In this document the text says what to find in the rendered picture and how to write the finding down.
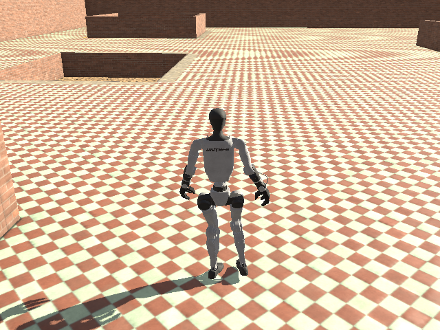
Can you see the left robot forearm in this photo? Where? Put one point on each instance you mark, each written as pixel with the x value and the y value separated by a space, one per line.
pixel 186 179

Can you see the robot left shin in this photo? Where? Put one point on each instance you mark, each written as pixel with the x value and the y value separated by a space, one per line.
pixel 213 249

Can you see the right robot forearm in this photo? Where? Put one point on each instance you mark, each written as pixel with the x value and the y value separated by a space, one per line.
pixel 257 180

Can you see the robot right upper arm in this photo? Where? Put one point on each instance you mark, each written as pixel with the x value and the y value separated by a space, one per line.
pixel 244 155

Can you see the left robot hand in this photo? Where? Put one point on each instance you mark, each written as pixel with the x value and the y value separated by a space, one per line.
pixel 188 189

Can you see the robot left upper arm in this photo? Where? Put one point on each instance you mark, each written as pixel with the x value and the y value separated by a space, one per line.
pixel 193 155

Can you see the robot left thigh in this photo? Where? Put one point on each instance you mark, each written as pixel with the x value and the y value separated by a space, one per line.
pixel 210 214

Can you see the right robot hand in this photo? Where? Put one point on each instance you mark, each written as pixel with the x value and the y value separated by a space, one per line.
pixel 266 196

